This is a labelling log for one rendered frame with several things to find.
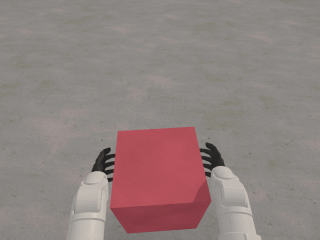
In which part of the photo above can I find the robot right forearm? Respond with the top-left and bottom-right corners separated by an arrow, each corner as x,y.
210,166 -> 262,240

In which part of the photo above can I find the robot left hand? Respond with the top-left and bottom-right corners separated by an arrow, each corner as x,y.
91,147 -> 116,183

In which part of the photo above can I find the robot right hand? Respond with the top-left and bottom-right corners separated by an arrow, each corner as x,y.
199,142 -> 225,178

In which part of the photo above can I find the carton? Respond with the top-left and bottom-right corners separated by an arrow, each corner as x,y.
110,126 -> 212,234

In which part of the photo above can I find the robot left forearm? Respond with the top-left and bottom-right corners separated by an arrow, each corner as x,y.
66,171 -> 109,240

